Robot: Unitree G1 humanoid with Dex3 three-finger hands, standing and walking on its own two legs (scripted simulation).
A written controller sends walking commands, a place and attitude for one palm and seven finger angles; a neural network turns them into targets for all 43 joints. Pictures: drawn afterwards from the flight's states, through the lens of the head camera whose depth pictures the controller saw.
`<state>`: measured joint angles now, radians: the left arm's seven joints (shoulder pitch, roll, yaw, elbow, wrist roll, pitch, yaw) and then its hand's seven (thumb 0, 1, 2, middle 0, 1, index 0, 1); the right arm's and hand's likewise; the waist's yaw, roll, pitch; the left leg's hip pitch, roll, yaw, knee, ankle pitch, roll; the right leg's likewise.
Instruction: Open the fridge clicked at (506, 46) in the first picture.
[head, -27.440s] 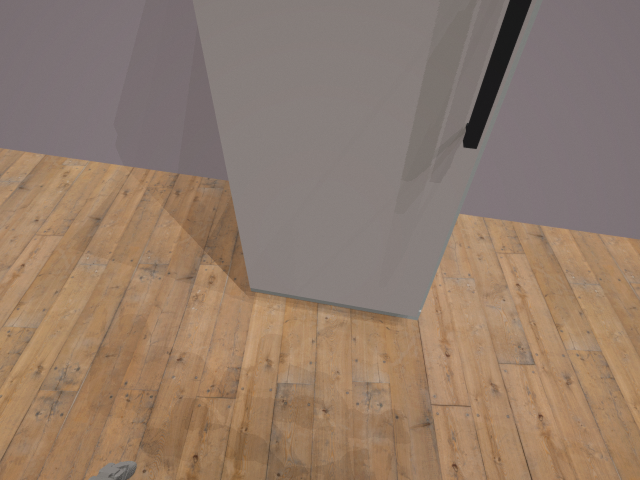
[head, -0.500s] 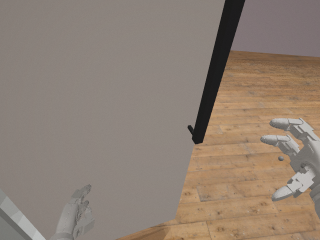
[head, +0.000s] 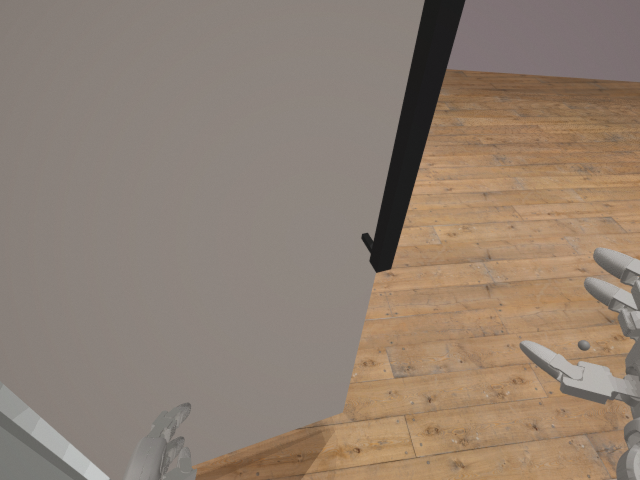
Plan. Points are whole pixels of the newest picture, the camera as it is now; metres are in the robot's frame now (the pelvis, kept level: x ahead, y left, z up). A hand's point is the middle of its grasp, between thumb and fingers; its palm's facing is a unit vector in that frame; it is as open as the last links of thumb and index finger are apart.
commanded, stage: draw the hand back to the body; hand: right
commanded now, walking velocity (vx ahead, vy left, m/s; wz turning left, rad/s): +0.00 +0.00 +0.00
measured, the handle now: (397, 144) +0.44 -0.09 +0.24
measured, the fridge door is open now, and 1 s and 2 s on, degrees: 69 69 69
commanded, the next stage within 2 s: step back with the hand held close in 0.68 s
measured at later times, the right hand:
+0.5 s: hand (616, 361) +0.19 -0.27 +0.16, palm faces +0.50 +0.79 -0.37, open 7.6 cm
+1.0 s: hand (604, 341) +0.21 -0.26 +0.17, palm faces +0.46 +0.78 -0.42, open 7.4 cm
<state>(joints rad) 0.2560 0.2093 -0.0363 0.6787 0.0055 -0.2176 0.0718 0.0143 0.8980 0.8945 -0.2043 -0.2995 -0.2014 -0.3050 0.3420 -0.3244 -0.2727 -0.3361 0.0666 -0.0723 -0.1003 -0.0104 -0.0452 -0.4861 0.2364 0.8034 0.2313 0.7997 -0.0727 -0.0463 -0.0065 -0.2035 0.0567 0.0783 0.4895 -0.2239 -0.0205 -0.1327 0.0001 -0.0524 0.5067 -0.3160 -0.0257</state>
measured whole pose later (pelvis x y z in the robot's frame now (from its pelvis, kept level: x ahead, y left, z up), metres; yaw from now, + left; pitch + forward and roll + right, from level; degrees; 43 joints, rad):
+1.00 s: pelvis +0.00 +0.00 +0.00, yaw +1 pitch -1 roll +1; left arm 0.19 0.23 -0.01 0.60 0.01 -0.11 0.08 0.01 0.90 0.89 -0.20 -0.30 -0.20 -0.30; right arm 0.43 -0.36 -0.41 -0.40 0.04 -0.17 -0.13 0.01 -0.89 -0.90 0.21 0.30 0.20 0.30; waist -0.04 -0.03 0.04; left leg -0.25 0.04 0.07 0.47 -0.20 -0.02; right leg -0.18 -0.01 -0.07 0.50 -0.31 -0.02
